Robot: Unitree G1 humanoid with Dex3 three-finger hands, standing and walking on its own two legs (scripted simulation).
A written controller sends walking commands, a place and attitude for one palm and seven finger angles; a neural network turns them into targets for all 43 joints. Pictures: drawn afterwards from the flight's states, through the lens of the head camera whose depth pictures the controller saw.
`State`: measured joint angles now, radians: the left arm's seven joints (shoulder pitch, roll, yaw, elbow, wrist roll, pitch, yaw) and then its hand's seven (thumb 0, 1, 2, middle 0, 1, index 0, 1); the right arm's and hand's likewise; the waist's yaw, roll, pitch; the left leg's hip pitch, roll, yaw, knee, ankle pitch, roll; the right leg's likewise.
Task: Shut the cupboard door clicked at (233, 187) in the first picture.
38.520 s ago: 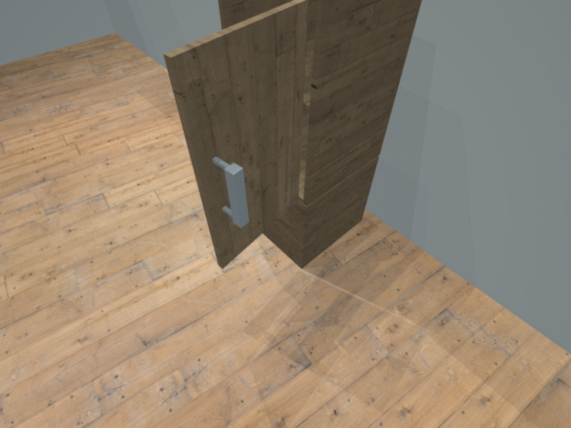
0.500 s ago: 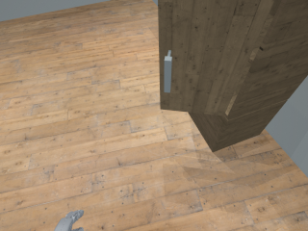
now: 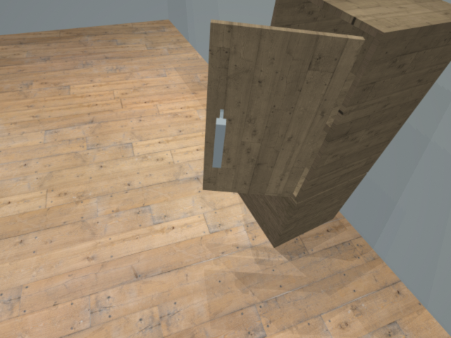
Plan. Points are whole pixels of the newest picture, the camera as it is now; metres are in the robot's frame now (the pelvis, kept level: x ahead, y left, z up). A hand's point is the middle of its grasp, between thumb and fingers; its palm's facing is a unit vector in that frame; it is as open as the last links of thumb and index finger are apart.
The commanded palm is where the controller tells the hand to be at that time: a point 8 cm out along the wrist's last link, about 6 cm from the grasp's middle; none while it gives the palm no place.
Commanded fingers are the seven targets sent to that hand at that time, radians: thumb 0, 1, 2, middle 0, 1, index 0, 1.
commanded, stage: take the last steps up to it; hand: left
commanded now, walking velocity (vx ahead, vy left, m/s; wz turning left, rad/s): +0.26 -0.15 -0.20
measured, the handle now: (219, 139) +0.64 +0.04 -0.06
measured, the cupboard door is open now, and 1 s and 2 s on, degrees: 60 60 60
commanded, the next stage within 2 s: come to a stop and stand still in 0.44 s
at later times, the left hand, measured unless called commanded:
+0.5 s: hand (201, 305) +0.22 +0.05 -0.16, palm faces -0.07 -0.98 -0.20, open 7.3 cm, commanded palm none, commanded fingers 0.00 0.90 0.90 -0.20 -0.30 -0.20 -0.30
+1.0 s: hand (198, 330) +0.18 +0.05 -0.19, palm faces -0.01 -0.98 -0.20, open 7.4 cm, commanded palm none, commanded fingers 0.00 0.90 0.90 -0.20 -0.30 -0.20 -0.30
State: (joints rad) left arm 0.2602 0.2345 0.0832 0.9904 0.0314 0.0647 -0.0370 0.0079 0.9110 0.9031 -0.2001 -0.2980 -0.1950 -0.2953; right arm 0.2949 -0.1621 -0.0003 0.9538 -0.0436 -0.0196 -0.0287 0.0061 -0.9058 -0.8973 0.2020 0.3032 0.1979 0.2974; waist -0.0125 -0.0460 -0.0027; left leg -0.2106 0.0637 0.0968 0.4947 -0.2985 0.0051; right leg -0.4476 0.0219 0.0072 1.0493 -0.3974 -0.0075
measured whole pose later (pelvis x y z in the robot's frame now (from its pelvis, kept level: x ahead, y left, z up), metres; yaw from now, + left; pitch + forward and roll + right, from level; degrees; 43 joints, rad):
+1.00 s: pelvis +0.17 -0.12 -0.01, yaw -4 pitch -1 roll -1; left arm 0.27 0.15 0.03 1.05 0.02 0.03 0.04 0.00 0.91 0.90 -0.20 -0.30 -0.20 -0.30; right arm 0.15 -0.17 -0.04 0.99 -0.01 0.07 -0.03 0.01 -0.91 -0.90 0.20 0.30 0.20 0.30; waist 0.03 0.00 0.10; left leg -0.32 0.00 0.04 0.66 -0.30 -0.01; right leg -0.19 0.02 -0.14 0.55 -0.34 -0.07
